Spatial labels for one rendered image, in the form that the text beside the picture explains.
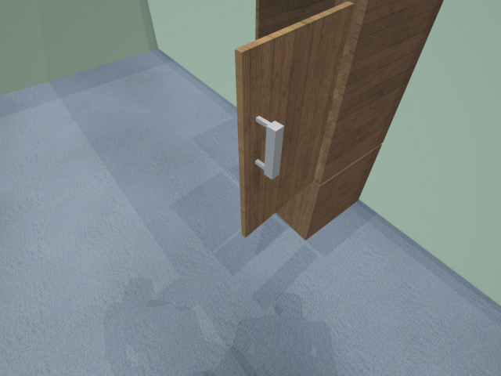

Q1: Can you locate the cupboard door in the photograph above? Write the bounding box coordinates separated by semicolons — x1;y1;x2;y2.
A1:
235;2;354;238

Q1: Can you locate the handle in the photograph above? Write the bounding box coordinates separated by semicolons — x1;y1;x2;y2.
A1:
255;116;284;179

